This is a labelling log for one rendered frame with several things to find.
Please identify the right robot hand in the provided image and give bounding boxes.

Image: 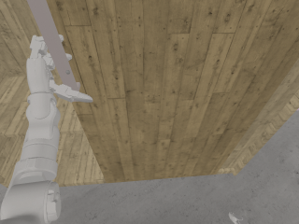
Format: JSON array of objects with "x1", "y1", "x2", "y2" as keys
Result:
[{"x1": 229, "y1": 212, "x2": 249, "y2": 224}]

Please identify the left robot hand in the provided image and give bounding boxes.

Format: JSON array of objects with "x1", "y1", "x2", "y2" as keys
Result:
[{"x1": 26, "y1": 35, "x2": 93, "y2": 103}]

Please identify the wardrobe door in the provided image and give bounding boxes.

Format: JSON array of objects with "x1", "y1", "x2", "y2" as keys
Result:
[
  {"x1": 221, "y1": 58, "x2": 299, "y2": 169},
  {"x1": 46, "y1": 0, "x2": 299, "y2": 184}
]

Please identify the left robot upper arm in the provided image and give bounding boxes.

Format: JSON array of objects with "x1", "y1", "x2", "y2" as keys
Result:
[{"x1": 0, "y1": 180, "x2": 62, "y2": 224}]

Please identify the handle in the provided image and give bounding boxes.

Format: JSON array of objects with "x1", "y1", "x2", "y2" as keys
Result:
[{"x1": 26, "y1": 0, "x2": 80, "y2": 102}]

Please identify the left robot forearm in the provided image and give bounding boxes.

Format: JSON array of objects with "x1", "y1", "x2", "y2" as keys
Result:
[{"x1": 0, "y1": 91, "x2": 61, "y2": 220}]

